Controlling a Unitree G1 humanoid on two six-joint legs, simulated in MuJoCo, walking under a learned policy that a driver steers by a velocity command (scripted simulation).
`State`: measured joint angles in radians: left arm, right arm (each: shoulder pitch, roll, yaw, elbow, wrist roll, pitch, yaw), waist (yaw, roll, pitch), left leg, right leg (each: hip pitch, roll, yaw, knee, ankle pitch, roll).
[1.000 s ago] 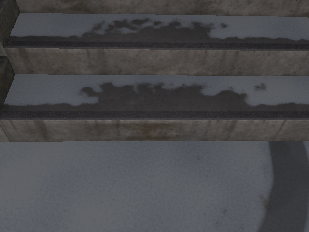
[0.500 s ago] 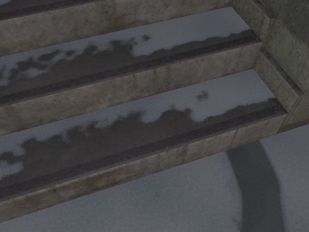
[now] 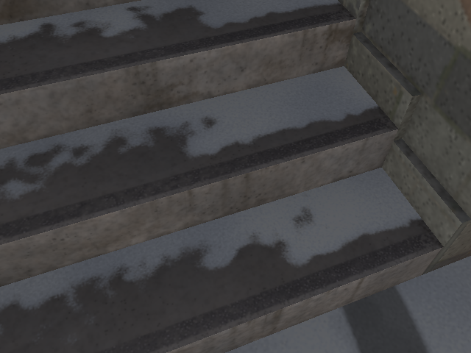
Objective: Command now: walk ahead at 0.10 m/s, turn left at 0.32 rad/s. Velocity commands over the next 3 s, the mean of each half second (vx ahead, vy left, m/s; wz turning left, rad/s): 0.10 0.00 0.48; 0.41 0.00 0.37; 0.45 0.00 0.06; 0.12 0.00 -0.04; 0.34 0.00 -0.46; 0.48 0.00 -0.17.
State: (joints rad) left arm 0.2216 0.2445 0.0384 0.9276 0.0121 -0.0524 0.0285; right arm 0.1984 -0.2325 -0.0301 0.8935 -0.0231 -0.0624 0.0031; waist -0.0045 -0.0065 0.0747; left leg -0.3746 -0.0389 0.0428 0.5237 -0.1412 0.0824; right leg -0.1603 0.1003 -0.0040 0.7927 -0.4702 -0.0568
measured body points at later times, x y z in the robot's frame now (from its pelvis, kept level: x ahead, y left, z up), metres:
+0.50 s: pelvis +0.04 -0.03 +0.01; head +0.06 -0.03 +0.46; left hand +0.05 +0.28 -0.10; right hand +0.24 -0.26 -0.11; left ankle +0.07 +0.07 -0.71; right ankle +0.07 -0.13 -0.73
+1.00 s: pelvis +0.14 +0.07 +0.02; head +0.16 +0.09 +0.47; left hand +0.04 +0.30 -0.13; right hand +0.38 -0.09 -0.10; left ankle +0.10 +0.14 -0.73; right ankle +0.14 -0.09 -0.65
